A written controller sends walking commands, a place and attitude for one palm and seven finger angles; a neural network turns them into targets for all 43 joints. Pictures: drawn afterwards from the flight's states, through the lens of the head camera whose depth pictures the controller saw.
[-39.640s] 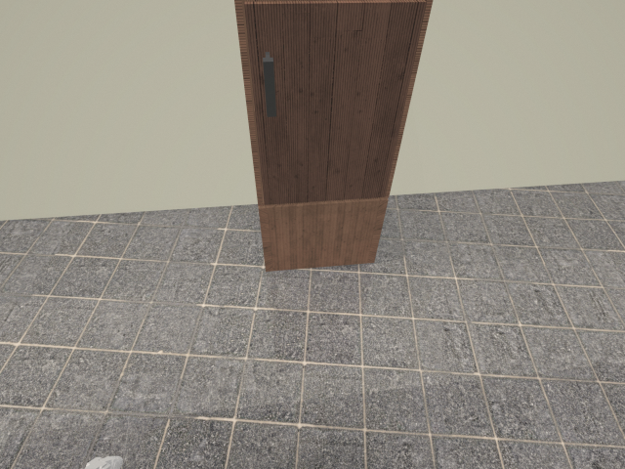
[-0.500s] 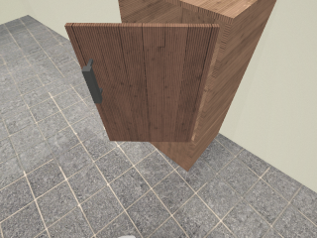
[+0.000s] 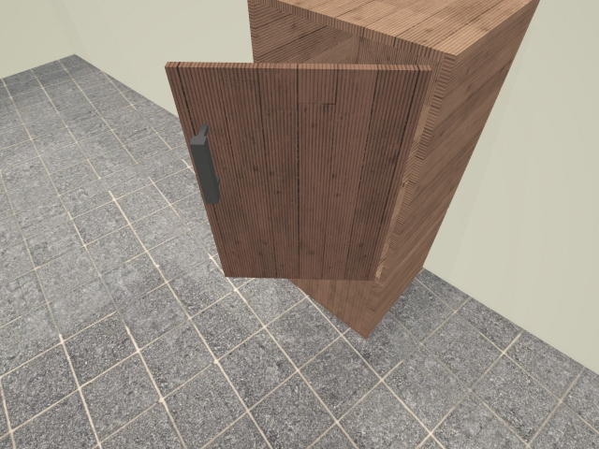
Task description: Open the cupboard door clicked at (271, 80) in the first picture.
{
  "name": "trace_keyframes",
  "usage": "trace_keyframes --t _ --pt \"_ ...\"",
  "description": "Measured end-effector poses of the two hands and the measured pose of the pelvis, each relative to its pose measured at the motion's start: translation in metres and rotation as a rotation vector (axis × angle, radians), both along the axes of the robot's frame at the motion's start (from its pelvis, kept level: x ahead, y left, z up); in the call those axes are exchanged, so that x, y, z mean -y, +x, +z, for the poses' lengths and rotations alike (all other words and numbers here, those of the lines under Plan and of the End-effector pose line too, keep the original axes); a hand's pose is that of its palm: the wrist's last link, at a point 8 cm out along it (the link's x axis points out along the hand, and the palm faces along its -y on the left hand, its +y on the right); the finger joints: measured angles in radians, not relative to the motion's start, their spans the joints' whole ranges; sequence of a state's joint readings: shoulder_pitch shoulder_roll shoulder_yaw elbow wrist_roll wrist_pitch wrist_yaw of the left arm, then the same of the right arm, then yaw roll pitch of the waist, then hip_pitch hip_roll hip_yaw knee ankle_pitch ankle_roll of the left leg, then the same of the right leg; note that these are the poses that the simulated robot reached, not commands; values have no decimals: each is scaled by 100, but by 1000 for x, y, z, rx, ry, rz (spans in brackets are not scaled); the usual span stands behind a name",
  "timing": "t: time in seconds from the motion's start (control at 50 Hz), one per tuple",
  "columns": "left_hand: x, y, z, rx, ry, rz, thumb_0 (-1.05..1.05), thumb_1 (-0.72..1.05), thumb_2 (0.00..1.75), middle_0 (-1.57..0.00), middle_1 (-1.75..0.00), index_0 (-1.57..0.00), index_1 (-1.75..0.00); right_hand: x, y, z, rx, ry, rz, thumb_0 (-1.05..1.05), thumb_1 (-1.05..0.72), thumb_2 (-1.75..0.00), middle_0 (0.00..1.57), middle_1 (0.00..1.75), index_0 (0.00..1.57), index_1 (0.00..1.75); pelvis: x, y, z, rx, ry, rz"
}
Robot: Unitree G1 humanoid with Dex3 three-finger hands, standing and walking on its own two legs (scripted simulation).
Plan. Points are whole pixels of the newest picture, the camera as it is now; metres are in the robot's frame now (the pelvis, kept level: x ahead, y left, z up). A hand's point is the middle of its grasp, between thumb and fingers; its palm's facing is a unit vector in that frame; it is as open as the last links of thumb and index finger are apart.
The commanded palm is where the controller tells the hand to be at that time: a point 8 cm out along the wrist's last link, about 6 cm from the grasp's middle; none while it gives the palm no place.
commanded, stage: come to a stop and stand still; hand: left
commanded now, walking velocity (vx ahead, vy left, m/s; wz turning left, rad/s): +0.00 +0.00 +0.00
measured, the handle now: (208, 164) +0.57 +0.21 +0.05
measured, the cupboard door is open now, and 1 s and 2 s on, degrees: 40 40 40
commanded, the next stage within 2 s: look again from close up in 0.08 s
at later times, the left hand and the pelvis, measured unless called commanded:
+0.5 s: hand out of the picture +0.05 +0.17 -0.17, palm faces -0.02 -0.98 -0.22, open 7.4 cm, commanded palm none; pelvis +0.01 -0.02 +0.01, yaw +0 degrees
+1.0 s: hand (191, 376) +0.21 +0.16 -0.01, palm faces +0.26 -0.96 -0.07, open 7.7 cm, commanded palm +0.14 +0.21 -0.05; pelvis +0.01 -0.04 -0.01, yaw +2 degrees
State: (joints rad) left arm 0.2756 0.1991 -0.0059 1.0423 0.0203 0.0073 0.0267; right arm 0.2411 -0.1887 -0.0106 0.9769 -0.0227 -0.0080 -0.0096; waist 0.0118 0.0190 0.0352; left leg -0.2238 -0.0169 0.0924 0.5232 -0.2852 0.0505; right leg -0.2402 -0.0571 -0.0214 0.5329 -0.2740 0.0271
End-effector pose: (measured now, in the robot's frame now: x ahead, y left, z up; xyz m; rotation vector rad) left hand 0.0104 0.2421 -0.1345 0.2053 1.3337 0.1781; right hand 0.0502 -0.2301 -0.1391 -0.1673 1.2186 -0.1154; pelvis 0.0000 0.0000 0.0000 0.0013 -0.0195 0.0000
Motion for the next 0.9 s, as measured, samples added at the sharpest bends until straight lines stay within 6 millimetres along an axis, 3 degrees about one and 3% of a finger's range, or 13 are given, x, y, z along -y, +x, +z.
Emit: trace_keyframes --t 0.2,0.58,0.82,0.86,0.9 --pt "-1 -6 4 -38 4 -4 1 91 90 -20 -30 -20 -30 3 -12 -1 -60 4 3 1 -92 -90 20 30 20 30 2 3 4 -9 9 -5" --pt "30 42 0 28 -35 -36 1 90 90 -20 -30 -20 -30 24 -15 1 -119 -11 -23 1 -91 -90 19 30 19 30 22 16 6 -9 11 -4" --pt "39 48 1 27 -21 -28 1 90 90 -20 -30 -20 -30 35 -5 0 -119 -7 -27 1 -91 -90 19 30 19 30 34 23 6 -13 5 -4" --pt "36 72 21 214 -18 69 1 90 90 -21 -31 -20 -31 38 6 6 -22 -23 -28 1 -91 -90 20 30 20 30 36 23 5 -17 7 1" --pt "33 106 60 503 15 101 2 89 89 -21 -31 -20 -31 43 25 13 124 -40 -22 1 -91 -90 20 30 20 30 36 23 3 -25 11 18"
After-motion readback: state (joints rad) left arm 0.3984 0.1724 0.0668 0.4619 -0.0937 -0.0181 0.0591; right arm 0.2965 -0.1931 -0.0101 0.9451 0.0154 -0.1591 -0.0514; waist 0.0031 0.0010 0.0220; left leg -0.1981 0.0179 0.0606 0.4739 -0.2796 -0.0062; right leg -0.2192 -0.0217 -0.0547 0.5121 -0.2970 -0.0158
